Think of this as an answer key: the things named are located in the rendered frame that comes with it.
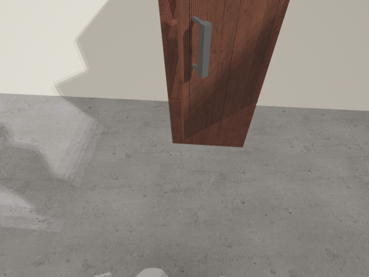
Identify cupboard door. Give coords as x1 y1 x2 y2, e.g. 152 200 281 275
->
176 0 285 140

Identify handle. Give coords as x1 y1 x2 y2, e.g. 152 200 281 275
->
191 16 212 78

